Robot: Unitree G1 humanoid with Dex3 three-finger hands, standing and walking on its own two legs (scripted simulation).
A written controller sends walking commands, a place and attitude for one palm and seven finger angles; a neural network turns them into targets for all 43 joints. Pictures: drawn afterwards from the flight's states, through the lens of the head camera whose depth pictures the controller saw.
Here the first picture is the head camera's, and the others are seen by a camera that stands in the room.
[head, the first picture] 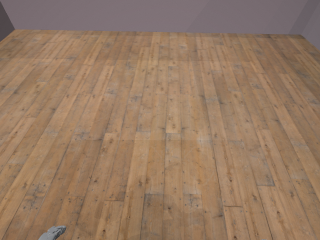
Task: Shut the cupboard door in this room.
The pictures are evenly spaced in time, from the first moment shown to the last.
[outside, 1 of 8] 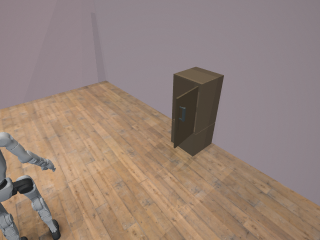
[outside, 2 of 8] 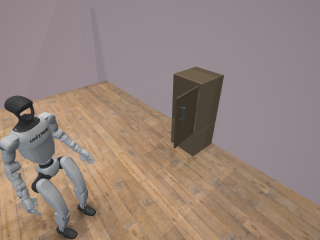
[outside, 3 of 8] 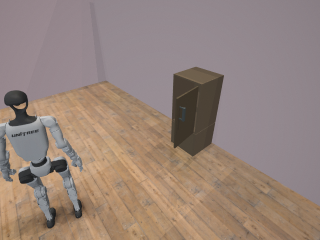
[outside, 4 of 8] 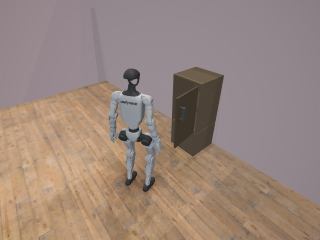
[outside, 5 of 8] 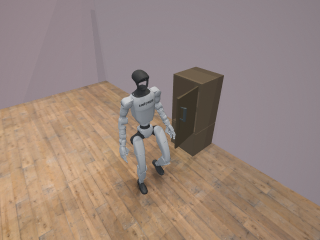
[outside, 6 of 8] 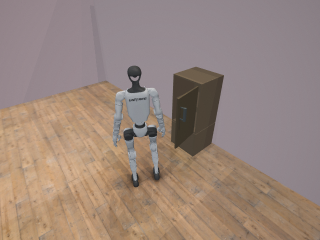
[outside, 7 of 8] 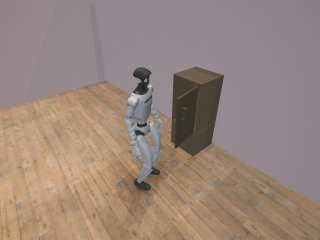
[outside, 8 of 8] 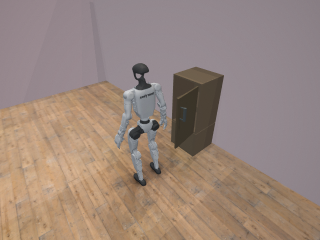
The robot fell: no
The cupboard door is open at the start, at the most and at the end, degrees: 98 100 100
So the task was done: no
